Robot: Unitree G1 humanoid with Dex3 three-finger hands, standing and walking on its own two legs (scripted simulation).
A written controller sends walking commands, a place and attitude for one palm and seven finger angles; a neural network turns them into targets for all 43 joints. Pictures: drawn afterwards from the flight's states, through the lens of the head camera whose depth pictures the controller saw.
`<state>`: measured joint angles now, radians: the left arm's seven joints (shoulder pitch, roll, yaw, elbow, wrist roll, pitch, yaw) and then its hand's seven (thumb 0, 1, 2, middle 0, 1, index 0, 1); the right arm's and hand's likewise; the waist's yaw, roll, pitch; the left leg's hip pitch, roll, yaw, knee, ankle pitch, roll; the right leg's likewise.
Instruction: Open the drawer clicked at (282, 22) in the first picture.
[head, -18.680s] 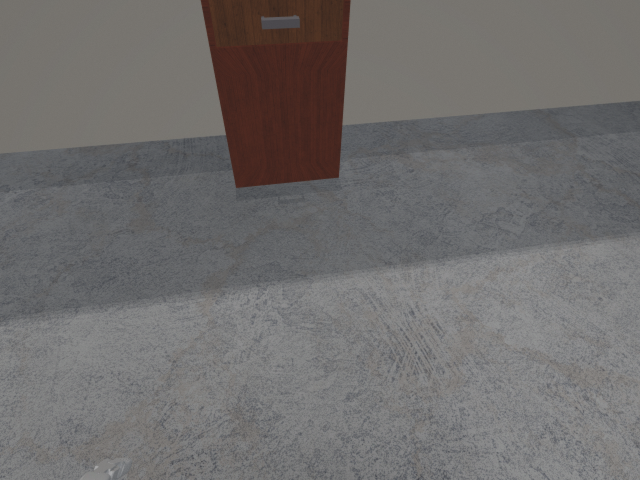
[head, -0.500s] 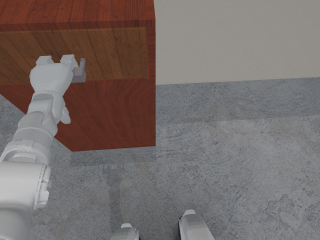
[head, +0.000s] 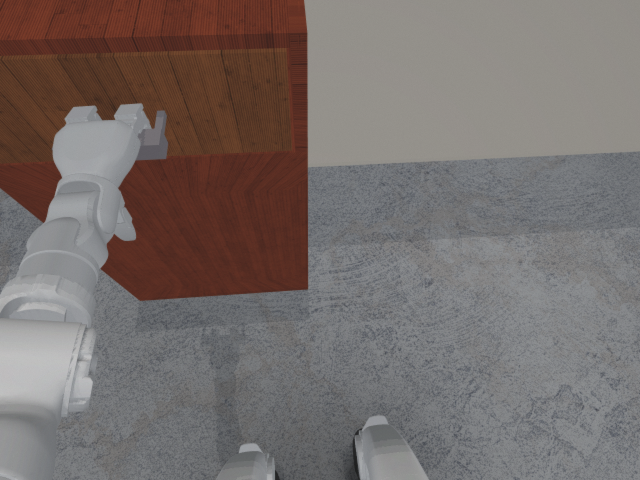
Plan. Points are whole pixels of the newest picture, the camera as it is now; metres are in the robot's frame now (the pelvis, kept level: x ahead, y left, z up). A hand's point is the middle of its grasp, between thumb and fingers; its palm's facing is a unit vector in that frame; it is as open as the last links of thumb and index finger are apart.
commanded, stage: close the thumb around the handle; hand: left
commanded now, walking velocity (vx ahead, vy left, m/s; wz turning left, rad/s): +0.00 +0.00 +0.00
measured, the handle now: (115, 132) +0.56 +0.24 +0.04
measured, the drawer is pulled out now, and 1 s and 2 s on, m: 0.00 0.01 0.11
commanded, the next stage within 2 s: pull the drawer open in 0.58 s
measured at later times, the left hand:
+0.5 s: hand (118, 175) +0.51 +0.23 +0.03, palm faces -0.04 -0.01 -1.00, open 6.3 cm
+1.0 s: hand (118, 182) +0.50 +0.23 +0.03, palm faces -0.04 -0.02 -1.00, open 6.4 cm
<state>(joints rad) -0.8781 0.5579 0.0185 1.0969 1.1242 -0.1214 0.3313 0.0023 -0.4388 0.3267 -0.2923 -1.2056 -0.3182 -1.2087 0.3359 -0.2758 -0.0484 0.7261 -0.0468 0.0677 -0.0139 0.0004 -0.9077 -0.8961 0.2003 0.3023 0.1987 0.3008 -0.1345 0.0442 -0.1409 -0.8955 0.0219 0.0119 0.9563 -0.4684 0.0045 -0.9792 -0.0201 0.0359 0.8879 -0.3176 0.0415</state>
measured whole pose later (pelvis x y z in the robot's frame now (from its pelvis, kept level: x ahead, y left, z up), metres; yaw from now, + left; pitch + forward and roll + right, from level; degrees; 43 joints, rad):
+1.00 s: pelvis +0.02 +0.01 +0.01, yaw -2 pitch +22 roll -1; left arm -0.73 0.51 0.03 0.97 1.09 -0.08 0.34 0.01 0.65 0.75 -0.27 -1.33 -0.32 -1.35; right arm 0.34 -0.27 -0.06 0.71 -0.04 0.09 0.00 0.00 -0.91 -0.90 0.20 0.30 0.20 0.30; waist -0.10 0.05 -0.15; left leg -0.80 0.03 0.04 0.89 -0.47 0.01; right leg -0.90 -0.01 0.06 0.82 -0.31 0.05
